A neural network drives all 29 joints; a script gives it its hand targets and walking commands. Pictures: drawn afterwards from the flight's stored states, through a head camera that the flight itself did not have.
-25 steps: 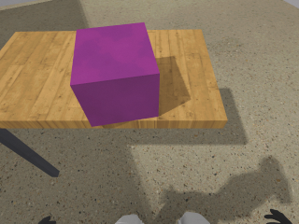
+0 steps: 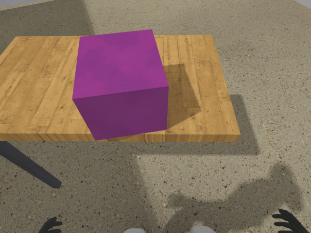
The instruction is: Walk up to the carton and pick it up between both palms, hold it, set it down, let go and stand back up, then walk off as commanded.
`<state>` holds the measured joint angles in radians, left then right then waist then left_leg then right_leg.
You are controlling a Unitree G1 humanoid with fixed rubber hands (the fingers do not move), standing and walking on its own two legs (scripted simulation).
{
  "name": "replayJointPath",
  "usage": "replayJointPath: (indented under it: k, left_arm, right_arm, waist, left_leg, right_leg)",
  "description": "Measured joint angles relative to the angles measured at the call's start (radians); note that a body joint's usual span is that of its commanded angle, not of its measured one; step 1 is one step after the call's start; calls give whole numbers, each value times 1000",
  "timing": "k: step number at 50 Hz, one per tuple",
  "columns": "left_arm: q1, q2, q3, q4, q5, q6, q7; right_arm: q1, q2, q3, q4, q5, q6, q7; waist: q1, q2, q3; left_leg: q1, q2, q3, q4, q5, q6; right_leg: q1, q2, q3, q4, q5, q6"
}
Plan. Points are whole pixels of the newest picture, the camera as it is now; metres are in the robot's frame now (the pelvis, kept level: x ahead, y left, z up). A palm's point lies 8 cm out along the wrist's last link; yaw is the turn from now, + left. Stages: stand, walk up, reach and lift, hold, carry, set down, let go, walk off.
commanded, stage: walk up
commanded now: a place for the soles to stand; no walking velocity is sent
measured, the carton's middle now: (124, 84) +0.52 +0.11 +0.06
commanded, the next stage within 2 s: none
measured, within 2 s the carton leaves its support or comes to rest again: neither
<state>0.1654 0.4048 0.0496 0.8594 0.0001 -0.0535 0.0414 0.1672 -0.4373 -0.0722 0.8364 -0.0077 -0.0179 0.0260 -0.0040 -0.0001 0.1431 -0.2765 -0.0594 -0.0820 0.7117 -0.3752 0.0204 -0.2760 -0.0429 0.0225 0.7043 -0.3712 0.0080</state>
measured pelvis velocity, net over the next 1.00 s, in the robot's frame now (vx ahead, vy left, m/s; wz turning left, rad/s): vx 0.02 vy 0.11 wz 0.06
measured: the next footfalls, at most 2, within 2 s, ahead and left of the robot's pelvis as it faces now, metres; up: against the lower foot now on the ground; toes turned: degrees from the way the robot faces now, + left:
left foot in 0.64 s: +0.16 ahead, +0.20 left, +0.00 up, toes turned -1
right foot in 1.16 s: +0.10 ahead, -0.05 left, +0.00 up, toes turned +2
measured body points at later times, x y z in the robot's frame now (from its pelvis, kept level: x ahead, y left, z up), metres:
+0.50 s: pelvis +0.00 +0.02 +0.00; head +0.04 +0.02 +0.45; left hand +0.09 +0.36 -0.10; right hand +0.12 -0.31 -0.10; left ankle +0.02 +0.13 -0.69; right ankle +0.01 -0.15 -0.72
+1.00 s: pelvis +0.02 +0.11 +0.00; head +0.05 +0.13 +0.45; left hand +0.06 +0.46 -0.11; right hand +0.12 -0.22 -0.09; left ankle +0.09 +0.18 -0.72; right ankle +0.07 -0.06 -0.67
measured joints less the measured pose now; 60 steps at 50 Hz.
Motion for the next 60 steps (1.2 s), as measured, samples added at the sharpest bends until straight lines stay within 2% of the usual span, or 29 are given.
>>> replayJointPath:
  k: [19, 25, 30, 32, 33, 35, 37, 41, 48, 54, 57, 58, 60]
  left_arm:
    - [-10, 0, -6, 6, 0, 12, -5]
    - [56, 0, 41, 6, 0, -31, 3]
    - [109, 5, 56, 6, 0, -33, 9]
    - [107, 16, 63, 6, 0, -26, 11]
    - [103, 20, 67, 7, 0, -21, 14]
    - [87, 20, 58, 7, 0, 3, 18]
    - [70, 20, 38, 6, 0, 11, 19]
    - [75, 21, 40, 6, 0, 18, 19]
    - [115, 22, 49, 19, 0, 41, 17]
    - [138, 22, 33, 22, 0, 48, 7]
    - [159, 22, 32, 21, 0, 44, 5]
    - [169, 23, 34, 21, 0, 37, 4]
    - [182, 22, 24, 21, 0, 18, 4]
  right_arm:
    - [-1, 0, 0, 0, -19, 16, 0]
    - [-11, 0, 0, 0, -48, 58, 21]
    - [-9, 0, 0, 0, -42, 69, 47]
    - [7, -1, -3, 0, -41, 61, 51]
    - [15, 0, -4, 0, -46, 58, 52]
    - [36, 4, -4, 1, -42, 59, 52]
    - [58, 4, -4, 0, -37, 67, 52]
    - [69, 4, -4, -1, -34, 58, 51]
    - [69, 4, -4, 0, -30, 24, 39]
    - [69, 4, -4, 0, -36, 36, 39]
    - [69, 5, -3, 0, -39, 50, 39]
    - [68, 5, -3, 0, -38, 54, 39]
    - [64, 5, -4, 0, -31, 59, 39]
  waist:
    - [0, 6, -4]
    - [1, 32, -9]
    - [0, 74, -11]
    - [-1, 73, -10]
    - [-1, 69, -6]
    - [-2, 56, -6]
    - [-1, 55, -7]
    - [0, 34, -8]
    - [1, 11, -8]
    - [1, 3, -11]
    - [2, 3, -22]
    - [2, 4, -27]
    - [0, 13, -32]
  left_leg:
    - [9, 0, -6, -1, 6, 3]
    - [-143, 5, -6, 239, -86, 3]
    - [-209, 42, -7, 214, -81, 3]
    - [-175, 45, 0, 139, 10, 1]
    - [-177, 36, 14, 156, 68, 5]
    - [-174, 14, 36, 180, 49, 22]
    - [-155, 2, 37, 140, 44, 29]
    - [-106, -22, 38, 6, 100, 35]
    - [-63, -37, 39, -63, 145, 69]
    - [-63, -42, 39, -70, 134, 64]
    - [-59, -43, 40, -70, 120, 62]
    - [-58, -43, 40, -67, 114, 58]
    - [-63, -38, 38, -33, 47, 49]
  right_leg:
    - [19, 0, -6, -16, 5, 2]
    - [9, -15, -10, -23, 7, 3]
    - [24, -40, -11, -8, -17, 3]
    - [23, -64, -4, 48, -53, 3]
    - [4, -73, 7, 116, -73, 3]
    - [-64, -56, 43, 287, -143, 2]
    - [-126, -23, 43, 406, -151, 3]
    - [-198, -11, 20, 449, -111, 3]
    - [-176, -11, 21, 312, -74, 3]
    - [-119, -11, 7, 216, -78, 3]
    - [-33, -11, -13, 68, -96, 3]
    - [8, -10, -20, -18, -79, 3]
    - [24, -4, -23, -59, 17, 3]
